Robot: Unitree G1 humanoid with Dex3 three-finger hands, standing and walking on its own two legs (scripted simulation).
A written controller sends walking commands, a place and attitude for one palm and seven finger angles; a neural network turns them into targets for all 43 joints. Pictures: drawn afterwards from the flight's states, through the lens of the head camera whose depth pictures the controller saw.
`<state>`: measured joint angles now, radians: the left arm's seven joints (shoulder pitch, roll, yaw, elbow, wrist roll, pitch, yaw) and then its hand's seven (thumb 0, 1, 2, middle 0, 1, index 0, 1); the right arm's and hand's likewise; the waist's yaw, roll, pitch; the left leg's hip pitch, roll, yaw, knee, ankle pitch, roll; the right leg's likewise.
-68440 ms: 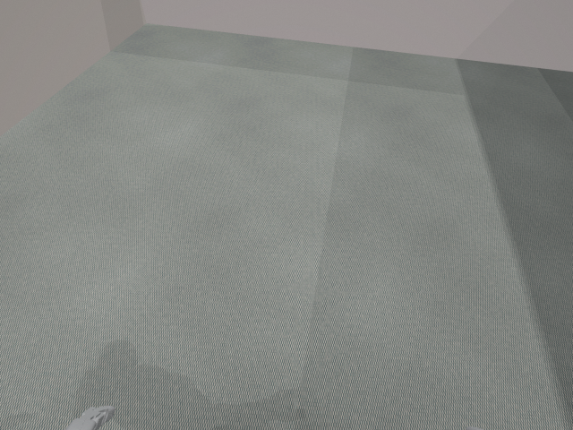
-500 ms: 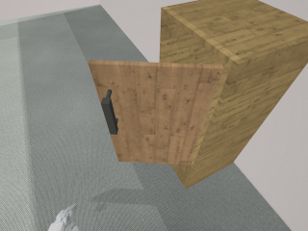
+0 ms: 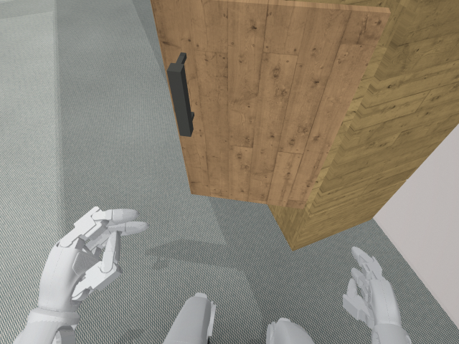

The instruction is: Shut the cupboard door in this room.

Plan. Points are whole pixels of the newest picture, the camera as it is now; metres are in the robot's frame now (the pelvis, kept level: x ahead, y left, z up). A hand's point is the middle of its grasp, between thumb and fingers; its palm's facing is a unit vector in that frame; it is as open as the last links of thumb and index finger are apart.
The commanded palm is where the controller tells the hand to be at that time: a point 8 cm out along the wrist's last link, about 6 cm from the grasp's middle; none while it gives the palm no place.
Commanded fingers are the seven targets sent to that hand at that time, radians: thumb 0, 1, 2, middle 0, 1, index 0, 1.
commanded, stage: raise the hand and make a fist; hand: left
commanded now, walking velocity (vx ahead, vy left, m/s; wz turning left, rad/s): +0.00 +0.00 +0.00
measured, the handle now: (184, 96) +0.54 +0.17 +0.11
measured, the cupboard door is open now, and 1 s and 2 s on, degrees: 60 60 60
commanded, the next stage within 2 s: bring the fist close to the handle in 1.32 s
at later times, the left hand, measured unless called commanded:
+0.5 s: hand (104, 254) +0.22 +0.21 +0.08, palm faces -0.09 -1.00 -0.01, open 3.3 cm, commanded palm +0.20 +0.28 +0.10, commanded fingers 0.00 0.90 0.90 -1.21 -1.40 -1.21 -1.40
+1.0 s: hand (91, 221) +0.25 +0.22 +0.13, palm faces -0.01 -1.00 -0.06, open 3.1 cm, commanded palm +0.22 +0.27 +0.12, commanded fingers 0.00 0.90 0.90 -1.30 -1.50 -1.30 -1.50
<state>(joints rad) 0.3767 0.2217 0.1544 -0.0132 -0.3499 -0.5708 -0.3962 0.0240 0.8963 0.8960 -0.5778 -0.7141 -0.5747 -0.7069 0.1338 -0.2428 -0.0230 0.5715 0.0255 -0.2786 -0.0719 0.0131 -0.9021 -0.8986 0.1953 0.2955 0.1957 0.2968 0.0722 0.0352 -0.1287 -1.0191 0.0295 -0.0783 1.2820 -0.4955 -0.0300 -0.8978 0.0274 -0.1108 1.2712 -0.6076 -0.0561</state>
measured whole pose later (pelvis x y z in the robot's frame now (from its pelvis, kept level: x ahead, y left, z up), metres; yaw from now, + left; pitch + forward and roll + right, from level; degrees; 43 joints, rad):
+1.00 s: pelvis +0.02 +0.03 +0.04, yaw -1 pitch +10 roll -3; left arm 0.37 0.27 0.17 -0.10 -0.30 -0.31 -0.24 0.02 0.90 0.90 -1.30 -1.50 -1.30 -1.49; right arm 0.28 -0.24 0.03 0.51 0.04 -0.19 -0.04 0.01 -0.90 -0.90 0.20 0.30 0.20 0.30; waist 0.01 0.05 -0.13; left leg -0.81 0.02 -0.03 1.07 -0.44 0.02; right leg -0.68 0.01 -0.06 1.02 -0.52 0.00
